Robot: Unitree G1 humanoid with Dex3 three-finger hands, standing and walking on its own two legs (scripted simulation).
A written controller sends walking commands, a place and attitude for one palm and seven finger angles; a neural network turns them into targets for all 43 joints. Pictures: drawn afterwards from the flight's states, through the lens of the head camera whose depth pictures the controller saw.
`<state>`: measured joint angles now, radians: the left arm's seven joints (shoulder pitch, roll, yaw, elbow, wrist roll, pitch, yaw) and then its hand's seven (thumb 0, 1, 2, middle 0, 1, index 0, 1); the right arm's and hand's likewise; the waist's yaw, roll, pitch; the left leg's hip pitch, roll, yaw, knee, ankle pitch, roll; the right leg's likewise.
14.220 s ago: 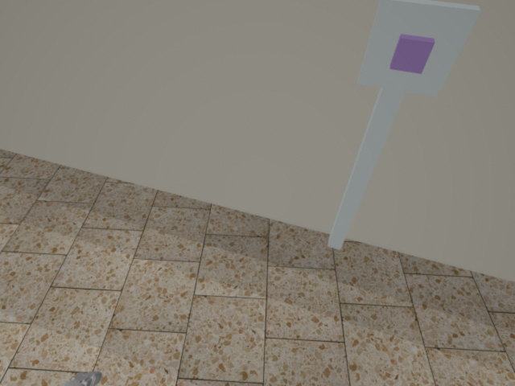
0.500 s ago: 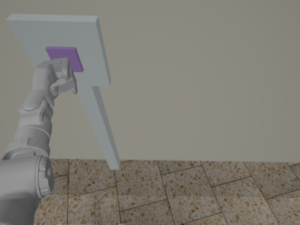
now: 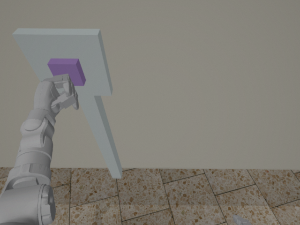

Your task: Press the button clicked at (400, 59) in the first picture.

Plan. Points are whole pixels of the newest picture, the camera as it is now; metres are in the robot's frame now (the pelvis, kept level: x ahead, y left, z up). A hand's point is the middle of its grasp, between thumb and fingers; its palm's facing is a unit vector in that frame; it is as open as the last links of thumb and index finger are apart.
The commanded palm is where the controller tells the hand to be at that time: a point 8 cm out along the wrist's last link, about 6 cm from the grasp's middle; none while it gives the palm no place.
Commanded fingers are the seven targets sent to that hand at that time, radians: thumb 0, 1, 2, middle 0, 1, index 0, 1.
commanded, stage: pull the fist back off the button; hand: left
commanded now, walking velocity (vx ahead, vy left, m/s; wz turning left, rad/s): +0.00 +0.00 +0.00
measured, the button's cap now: (68, 71) +0.47 +0.23 +0.16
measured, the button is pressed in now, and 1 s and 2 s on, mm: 0 0 0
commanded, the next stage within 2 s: draw the hand back to the body in 0.52 s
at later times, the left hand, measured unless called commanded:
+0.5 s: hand (67, 120) +0.33 +0.21 +0.13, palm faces +0.05 -1.00 -0.02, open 3.1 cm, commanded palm +0.31 +0.26 +0.14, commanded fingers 0.00 0.90 0.90 -1.30 -1.50 -1.30 -1.50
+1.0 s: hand (56, 131) +0.29 +0.21 +0.15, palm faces +0.09 -0.99 -0.05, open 3.1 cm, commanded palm +0.25 +0.26 +0.15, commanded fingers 0.00 0.90 0.90 -1.30 -1.50 -1.30 -1.50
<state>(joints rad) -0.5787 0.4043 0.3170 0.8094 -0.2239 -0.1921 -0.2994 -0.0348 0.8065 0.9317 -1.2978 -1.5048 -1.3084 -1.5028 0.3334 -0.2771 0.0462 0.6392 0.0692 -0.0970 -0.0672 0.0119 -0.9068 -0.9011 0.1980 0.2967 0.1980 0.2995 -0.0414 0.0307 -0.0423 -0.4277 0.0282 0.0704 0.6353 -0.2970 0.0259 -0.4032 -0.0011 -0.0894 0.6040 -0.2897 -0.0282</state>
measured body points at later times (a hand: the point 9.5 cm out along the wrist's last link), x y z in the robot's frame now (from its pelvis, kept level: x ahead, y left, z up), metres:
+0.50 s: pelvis +0.03 +0.00 +0.01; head +0.02 -0.02 +0.46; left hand +0.32 +0.26 +0.14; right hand +0.23 -0.23 -0.07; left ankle +0.02 +0.10 -0.73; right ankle +0.01 -0.10 -0.73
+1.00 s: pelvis +0.02 -0.01 +0.01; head -0.01 -0.04 +0.46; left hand +0.28 +0.27 +0.15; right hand +0.19 -0.26 -0.07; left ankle +0.02 +0.10 -0.73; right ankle +0.01 -0.10 -0.73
